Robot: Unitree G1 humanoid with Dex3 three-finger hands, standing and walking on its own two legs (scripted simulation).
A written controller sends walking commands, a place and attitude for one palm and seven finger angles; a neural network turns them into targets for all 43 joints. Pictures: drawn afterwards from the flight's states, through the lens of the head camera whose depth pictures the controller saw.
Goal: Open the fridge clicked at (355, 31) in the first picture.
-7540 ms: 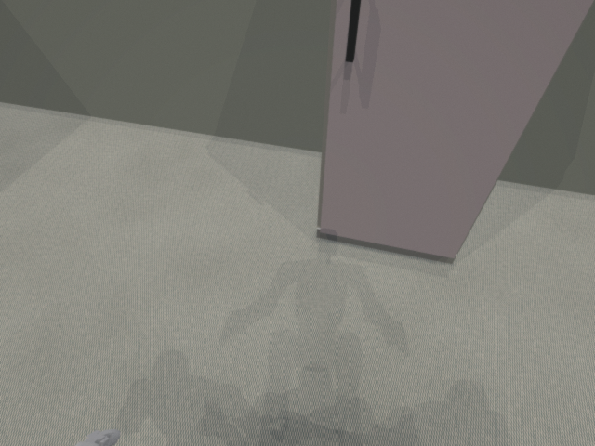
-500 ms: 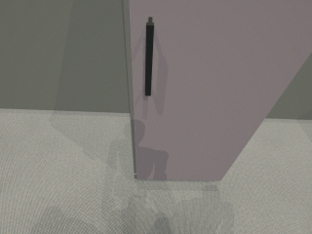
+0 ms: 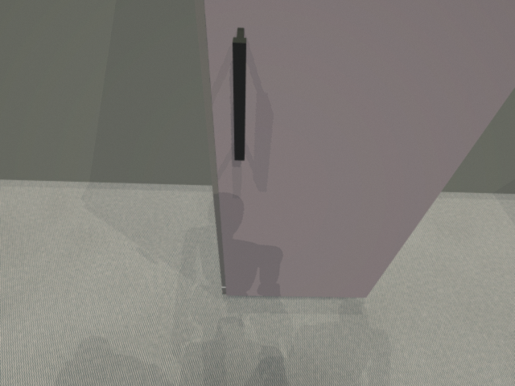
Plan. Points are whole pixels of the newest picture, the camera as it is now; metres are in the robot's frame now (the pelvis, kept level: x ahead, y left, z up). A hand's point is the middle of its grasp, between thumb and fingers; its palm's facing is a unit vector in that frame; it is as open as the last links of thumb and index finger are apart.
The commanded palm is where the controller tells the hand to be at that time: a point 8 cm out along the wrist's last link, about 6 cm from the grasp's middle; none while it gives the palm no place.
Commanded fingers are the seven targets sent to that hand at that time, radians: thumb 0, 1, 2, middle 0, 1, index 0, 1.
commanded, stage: look again from close up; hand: left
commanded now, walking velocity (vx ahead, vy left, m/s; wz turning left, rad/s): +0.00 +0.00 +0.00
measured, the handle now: (240, 100) +0.53 +0.07 +0.18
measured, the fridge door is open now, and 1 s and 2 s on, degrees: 0 0 0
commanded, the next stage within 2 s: raise the hand to about handle height in 0.76 s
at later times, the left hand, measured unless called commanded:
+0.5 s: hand out of the picture -0.01 +0.14 -0.18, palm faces +0.03 -0.99 -0.14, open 7.4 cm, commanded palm none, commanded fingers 0.00 0.90 0.90 -0.20 -0.30 -0.20 -0.30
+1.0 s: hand out of the picture +0.13 +0.19 -0.10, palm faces +0.21 -0.95 -0.25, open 7.3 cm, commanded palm +0.13 +0.20 -0.05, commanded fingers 0.00 0.71 0.82 -0.21 -0.42 -0.21 -0.42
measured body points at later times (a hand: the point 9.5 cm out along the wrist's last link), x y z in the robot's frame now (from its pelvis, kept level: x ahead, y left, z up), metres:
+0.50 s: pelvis +0.02 -0.01 +0.00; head +0.02 +0.00 +0.45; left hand -0.01 +0.19 -0.16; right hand +0.00 -0.22 -0.16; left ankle +0.07 +0.08 -0.74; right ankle -0.02 -0.12 -0.74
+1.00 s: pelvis +0.02 -0.01 -0.01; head +0.03 -0.02 +0.44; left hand +0.12 +0.24 -0.08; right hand +0.07 -0.25 -0.14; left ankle +0.08 +0.08 -0.74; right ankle -0.02 -0.12 -0.74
